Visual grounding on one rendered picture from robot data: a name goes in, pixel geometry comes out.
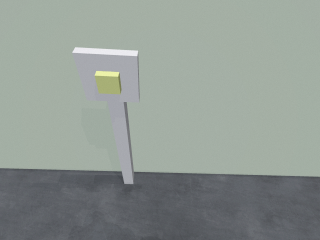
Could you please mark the button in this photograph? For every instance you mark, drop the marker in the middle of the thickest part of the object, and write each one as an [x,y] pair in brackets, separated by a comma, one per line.
[108,82]

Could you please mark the panel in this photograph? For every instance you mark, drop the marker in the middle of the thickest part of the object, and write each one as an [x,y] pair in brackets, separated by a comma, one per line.
[126,62]

